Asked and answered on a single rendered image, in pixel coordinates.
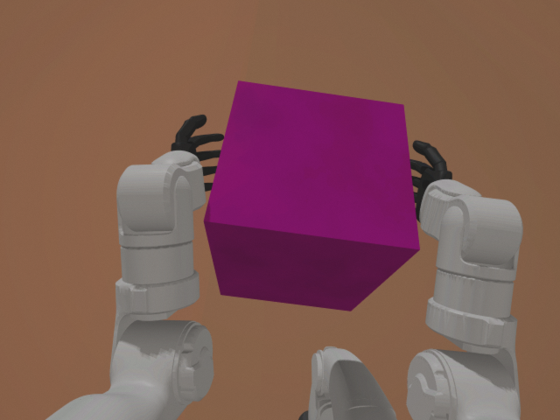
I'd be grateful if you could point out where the robot right forearm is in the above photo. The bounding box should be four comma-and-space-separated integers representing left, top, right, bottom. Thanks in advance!
419, 179, 523, 417

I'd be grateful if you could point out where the right robot shin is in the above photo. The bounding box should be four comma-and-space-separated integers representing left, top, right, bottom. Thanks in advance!
308, 346, 337, 420

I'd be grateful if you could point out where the robot right thigh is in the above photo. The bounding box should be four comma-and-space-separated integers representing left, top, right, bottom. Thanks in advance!
311, 348, 397, 420

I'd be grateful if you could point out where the carton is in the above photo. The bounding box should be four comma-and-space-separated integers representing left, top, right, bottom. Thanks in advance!
204, 80, 420, 311

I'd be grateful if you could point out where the robot left forearm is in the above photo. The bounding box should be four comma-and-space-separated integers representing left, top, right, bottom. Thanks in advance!
109, 150, 207, 385

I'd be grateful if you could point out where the robot left hand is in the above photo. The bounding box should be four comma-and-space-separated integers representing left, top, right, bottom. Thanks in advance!
171, 115, 224, 192

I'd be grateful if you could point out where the robot right hand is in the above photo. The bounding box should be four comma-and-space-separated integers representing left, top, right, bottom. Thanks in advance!
410, 140, 452, 222

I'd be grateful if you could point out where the left robot upper arm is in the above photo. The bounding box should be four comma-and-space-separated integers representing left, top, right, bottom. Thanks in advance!
46, 320, 214, 420

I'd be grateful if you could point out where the right robot upper arm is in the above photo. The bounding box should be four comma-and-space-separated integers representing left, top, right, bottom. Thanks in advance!
406, 349, 521, 420

